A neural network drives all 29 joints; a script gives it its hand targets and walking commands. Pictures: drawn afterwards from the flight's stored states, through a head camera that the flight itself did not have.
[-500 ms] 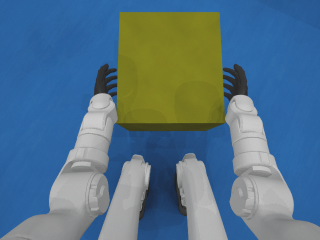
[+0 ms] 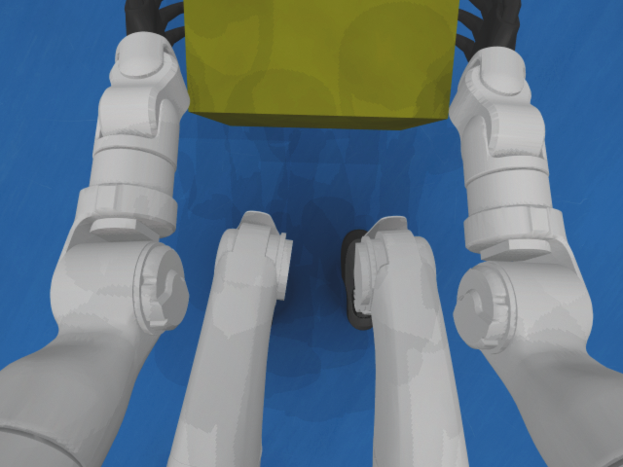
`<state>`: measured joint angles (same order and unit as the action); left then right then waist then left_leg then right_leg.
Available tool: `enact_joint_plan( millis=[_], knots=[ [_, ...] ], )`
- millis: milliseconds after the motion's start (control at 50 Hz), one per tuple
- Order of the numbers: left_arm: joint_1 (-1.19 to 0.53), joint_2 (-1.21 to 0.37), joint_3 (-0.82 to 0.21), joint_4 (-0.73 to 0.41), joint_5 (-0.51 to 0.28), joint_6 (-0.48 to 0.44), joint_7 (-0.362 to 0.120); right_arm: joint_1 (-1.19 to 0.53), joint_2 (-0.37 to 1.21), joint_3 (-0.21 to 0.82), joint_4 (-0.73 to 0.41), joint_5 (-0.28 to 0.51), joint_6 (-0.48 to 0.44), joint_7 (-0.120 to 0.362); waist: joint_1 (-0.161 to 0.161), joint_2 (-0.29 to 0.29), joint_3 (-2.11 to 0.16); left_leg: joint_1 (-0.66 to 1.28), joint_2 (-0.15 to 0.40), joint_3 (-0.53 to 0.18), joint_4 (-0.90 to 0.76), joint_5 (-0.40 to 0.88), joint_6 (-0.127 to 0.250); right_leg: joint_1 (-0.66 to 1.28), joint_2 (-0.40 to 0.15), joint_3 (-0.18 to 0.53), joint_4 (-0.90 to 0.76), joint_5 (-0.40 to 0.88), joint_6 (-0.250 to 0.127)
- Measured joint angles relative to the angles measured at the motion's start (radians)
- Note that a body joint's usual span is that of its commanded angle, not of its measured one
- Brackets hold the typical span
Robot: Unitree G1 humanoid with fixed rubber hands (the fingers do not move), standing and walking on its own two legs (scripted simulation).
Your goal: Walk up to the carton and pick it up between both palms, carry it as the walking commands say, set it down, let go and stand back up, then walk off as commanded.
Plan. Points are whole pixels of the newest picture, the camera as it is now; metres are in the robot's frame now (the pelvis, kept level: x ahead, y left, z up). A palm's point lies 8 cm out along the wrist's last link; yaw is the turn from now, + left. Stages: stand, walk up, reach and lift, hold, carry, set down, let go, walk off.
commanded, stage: set down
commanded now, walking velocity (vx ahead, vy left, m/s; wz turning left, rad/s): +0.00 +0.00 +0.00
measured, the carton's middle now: out of the picture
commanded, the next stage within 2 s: none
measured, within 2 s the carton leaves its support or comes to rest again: rests again in 1.08 s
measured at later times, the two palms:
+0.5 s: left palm (188, 31) +0.55 +0.17 -0.20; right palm (480, 43) +0.55 -0.17 -0.17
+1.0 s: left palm (197, 32) +0.57 +0.18 -0.25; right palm (448, 62) +0.55 -0.17 -0.26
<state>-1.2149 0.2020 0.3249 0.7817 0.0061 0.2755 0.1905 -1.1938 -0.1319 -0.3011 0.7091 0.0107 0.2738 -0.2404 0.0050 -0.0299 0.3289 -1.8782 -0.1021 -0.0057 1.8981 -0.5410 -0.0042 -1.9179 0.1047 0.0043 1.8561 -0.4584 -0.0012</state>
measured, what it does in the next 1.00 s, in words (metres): lowers itself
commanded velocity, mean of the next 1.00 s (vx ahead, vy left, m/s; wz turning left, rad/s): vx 0.00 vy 0.00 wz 0.00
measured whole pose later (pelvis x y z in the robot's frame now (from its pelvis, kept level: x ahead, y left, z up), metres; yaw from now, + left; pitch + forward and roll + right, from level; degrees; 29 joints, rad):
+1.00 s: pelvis +0.01 +0.00 -0.10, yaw +1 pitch +28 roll +0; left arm -1.59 0.37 0.08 1.17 -0.19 0.21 0.14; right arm -1.46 -0.33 -0.13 1.03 0.18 0.20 -0.22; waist -0.01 0.00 0.52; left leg -2.13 -0.12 0.02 2.24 -0.60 0.00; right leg -2.17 0.08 -0.03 2.20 -0.52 -0.01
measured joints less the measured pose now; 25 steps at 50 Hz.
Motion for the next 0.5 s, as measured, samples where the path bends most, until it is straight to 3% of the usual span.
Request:
enact_joint_plan(
  millis=[60, 160, 280, 360, 440, 500],
  knots=[
    [-0.102, 0.031, -0.024, -0.053, -0.026, 0.009, 0.023, -0.108, -0.044, -0.002, -0.045, 0.022, 0.010, 0.003, 0.006, 0.011, 0.226, 0.067, -0.002, 0.006, 0.032, 0.003, 0.011, 0.075, -0.001, 0.002, 0.024, 0.002, 0.013],
    [-0.081, 0.033, -0.113, -0.095, -0.112, 0.056, 0.097, -0.089, -0.079, 0.006, -0.060, 0.071, 0.047, 0.016, 0.009, 0.037, 0.204, -0.034, -0.009, 0.015, 0.094, 0.007, 0.034, -0.010, -0.008, 0.002, 0.072, -0.003, 0.040],
    [-0.106, 0.053, -0.227, -0.020, -0.144, 0.107, 0.132, -0.070, -0.122, 0.034, -0.003, 0.074, 0.083, 0.031, -0.001, 0.067, 0.199, -0.025, -0.021, 0.018, 0.145, -0.014, 0.062, 0.020, -0.021, -0.003, 0.109, -0.037, 0.059],
    [-0.188, 0.051, -0.229, 0.101, -0.120, 0.065, 0.123, -0.126, -0.143, 0.003, 0.099, 0.029, 0.037, 0.070, -0.009, 0.070, 0.193, -0.032, -0.024, 0.026, 0.165, -0.016, 0.072, 0.018, -0.024, -0.001, 0.130, -0.044, 0.048],
    [-0.246, 0.048, -0.166, 0.219, -0.064, 0.008, 0.082, -0.187, -0.160, -0.032, 0.197, -0.012, 0.001, 0.129, -0.026, 0.063, 0.112, -0.138, -0.030, 0.030, 0.186, 0.001, 0.071, -0.086, -0.031, -0.002, 0.154, -0.036, 0.040],
    [-0.269, 0.059, -0.151, 0.203, -0.069, 0.000, 0.070, -0.228, -0.180, -0.027, 0.194, 0.003, 0.000, 0.149, -0.032, 0.038, 0.159, -0.149, -0.027, 0.030, 0.205, -0.001, 0.062, -0.102, -0.028, -0.004, 0.176, -0.032, 0.052]
  ],
)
